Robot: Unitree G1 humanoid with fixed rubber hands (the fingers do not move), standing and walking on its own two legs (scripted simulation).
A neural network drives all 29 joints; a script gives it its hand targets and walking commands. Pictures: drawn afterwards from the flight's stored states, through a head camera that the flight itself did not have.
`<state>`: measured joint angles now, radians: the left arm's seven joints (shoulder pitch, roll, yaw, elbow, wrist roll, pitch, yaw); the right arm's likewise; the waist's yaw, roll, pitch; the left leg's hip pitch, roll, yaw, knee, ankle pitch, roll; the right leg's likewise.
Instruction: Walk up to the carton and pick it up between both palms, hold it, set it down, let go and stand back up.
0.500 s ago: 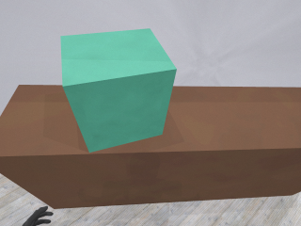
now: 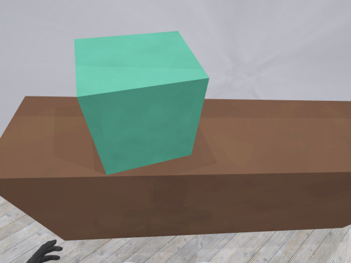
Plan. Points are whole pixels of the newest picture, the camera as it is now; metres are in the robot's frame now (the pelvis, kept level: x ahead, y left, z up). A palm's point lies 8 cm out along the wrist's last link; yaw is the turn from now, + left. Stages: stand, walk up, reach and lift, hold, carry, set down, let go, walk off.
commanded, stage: walk up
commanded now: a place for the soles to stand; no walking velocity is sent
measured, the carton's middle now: (141, 105) +0.47 +0.10 +0.08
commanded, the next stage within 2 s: none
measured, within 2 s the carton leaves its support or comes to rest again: neither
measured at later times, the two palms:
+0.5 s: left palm out of the picture +0.11 +0.31 -0.10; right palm out of the picture +0.07 -0.32 -0.08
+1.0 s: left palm out of the picture +0.11 +0.30 -0.09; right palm out of the picture +0.07 -0.33 -0.09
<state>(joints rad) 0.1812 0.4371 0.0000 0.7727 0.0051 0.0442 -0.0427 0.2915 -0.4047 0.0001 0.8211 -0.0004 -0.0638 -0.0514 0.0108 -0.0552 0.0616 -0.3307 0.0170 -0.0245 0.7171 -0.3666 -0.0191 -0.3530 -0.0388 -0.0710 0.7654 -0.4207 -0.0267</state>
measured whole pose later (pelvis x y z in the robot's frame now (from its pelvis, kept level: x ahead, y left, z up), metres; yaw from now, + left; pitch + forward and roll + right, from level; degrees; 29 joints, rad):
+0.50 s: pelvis +0.00 +0.00 +0.00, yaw +1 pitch -1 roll +1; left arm 0.18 0.43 0.00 0.77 0.01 0.02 -0.04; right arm 0.29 -0.41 0.00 0.82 0.00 -0.07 -0.05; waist 0.01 -0.05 0.06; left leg -0.33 0.02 -0.02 0.72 -0.36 -0.02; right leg -0.36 -0.04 -0.08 0.75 -0.38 -0.03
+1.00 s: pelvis +0.00 -0.01 +0.00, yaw +1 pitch -1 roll +1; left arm 0.18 0.44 0.00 0.77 0.01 0.02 -0.04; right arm 0.29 -0.41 0.00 0.82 0.00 -0.07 -0.05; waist 0.01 -0.05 0.06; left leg -0.34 0.02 -0.02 0.74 -0.37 -0.02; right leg -0.36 -0.04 -0.08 0.77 -0.39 -0.04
